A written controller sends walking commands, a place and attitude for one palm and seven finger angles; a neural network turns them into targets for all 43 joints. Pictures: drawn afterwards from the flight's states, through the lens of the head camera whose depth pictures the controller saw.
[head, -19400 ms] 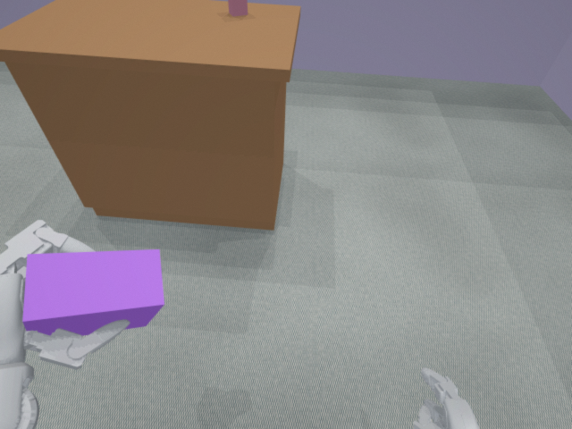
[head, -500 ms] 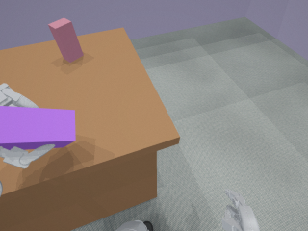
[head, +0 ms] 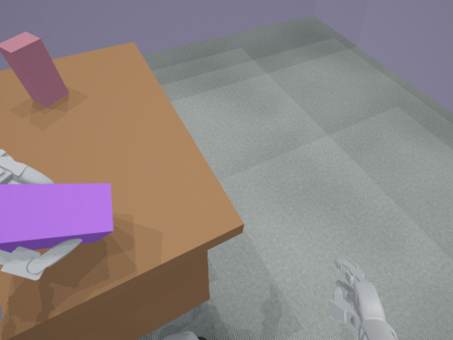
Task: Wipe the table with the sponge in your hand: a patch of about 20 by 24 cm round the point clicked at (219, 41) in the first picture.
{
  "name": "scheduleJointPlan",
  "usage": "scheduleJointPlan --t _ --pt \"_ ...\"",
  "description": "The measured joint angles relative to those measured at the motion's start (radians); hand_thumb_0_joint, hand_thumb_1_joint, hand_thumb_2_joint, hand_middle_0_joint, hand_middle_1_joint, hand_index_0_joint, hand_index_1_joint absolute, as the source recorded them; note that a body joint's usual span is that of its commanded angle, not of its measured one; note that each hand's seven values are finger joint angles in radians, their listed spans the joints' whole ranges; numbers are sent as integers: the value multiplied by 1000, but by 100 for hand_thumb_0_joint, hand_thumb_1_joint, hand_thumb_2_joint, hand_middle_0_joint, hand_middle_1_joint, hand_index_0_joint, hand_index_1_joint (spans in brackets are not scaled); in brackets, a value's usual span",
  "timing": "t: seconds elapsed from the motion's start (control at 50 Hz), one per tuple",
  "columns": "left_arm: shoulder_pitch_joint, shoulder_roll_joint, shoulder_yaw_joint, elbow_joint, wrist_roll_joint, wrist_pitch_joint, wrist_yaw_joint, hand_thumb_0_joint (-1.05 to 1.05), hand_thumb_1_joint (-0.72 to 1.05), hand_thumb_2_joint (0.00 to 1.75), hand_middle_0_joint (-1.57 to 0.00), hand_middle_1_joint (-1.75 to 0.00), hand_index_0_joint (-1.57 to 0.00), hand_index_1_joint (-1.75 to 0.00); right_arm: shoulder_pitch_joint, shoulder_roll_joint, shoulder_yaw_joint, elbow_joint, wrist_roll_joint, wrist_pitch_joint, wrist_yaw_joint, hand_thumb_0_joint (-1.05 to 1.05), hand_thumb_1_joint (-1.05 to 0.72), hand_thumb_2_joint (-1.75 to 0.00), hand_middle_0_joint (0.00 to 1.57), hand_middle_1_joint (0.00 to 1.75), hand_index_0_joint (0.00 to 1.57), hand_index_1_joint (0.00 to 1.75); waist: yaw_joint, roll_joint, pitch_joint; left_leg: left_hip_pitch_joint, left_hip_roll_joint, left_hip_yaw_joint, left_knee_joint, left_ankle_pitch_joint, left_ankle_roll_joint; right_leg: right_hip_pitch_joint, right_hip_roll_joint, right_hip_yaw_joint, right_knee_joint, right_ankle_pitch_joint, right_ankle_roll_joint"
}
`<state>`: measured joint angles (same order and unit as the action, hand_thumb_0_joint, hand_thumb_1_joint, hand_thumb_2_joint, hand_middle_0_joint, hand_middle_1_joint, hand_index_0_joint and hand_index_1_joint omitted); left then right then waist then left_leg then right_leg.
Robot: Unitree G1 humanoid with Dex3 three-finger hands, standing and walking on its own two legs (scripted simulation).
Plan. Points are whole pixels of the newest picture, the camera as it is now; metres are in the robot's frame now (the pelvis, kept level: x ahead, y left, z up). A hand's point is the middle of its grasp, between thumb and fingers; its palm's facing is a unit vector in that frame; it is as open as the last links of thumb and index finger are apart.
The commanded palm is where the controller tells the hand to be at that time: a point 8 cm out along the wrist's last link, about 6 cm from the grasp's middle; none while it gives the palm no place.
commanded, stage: come to a stop and stand still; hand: left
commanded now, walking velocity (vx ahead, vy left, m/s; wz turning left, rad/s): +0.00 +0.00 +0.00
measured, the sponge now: (70, 217) +0.25 +0.22 +0.14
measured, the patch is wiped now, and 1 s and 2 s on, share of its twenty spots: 0.00 0.00 0.00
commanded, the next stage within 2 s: look again from close up in 0.90 s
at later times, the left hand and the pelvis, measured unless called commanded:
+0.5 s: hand out of the picture +0.18 +0.29 +0.16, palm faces +0.39 -0.83 -0.40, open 9.9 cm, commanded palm +0.12 +0.32 +0.18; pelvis -0.03 +0.03 +0.01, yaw +1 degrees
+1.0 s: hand out of the picture +0.17 +0.29 +0.16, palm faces +0.39 -0.84 -0.39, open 9.9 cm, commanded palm +0.12 +0.33 +0.18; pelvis -0.04 +0.04 +0.01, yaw +1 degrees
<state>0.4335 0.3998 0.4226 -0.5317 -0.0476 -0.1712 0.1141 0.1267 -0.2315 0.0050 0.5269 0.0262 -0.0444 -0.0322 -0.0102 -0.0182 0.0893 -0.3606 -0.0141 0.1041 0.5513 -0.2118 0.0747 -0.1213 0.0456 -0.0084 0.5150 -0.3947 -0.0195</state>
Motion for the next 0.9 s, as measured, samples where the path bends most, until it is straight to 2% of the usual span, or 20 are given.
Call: scheduleJointPlan --t 0.12,0.26,0.36,0.46,0.58,0.76,0.9 --pt "47 -18 -50 10 5 12 -11 0 -49 102 -77 -135 -77 -134 13 13 7 6 -1 11 -7 1 -90 -90 20 30 21 30 5 8 -3 -1 -5 3 -6 5 8 11 -5 0 -30 4 -4" --pt "32 -3 -37 -1 -1 21 2 0 -49 102 -77 -135 -77 -134 24 28 23 22 -5 9 -15 1 -90 -90 20 30 21 30 16 18 1 8 -11 -6 -28 33 19 22 -8 -10 -49 28 6" --pt "29 -19 -42 11 -4 13 4 0 -49 102 -77 -135 -77 -134 35 29 26 29 -8 -1 -14 1 -90 -89 20 30 21 30 20 37 -21 14 -9 -11 -54 56 24 37 -5 -14 -94 62 13" --pt "29 -39 -65 52 1 25 2 0 -49 102 -77 -135 -77 -134 46 26 22 30 -15 -10 -19 1 -90 -89 20 30 21 30 26 43 -38 23 -17 -9 -95 80 21 42 -12 -13 -129 90 21" --pt "14 -43 -84 50 7 43 6 0 -49 102 -77 -135 -77 -134 46 21 18 29 -22 -29 -24 1 -90 -89 20 30 21 30 33 37 -25 36 -32 -4 -143 114 24 38 -25 -11 -140 106 26" --pt "29 -24 -73 5 3 32 11 0 -49 102 -77 -135 -77 -134 32 23 18 31 -29 -38 -18 1 -90 -89 20 30 21 30 32 40 -23 46 -43 2 -181 139 19 32 -37 -6 -147 117 26" --pt "30 -35 -82 33 2 45 6 0 -49 102 -77 -135 -77 -135 35 23 17 34 -27 -35 -16 1 -90 -89 20 30 21 30 36 42 -33 51 -47 5 -189 139 12 32 -42 -4 -144 115 25"
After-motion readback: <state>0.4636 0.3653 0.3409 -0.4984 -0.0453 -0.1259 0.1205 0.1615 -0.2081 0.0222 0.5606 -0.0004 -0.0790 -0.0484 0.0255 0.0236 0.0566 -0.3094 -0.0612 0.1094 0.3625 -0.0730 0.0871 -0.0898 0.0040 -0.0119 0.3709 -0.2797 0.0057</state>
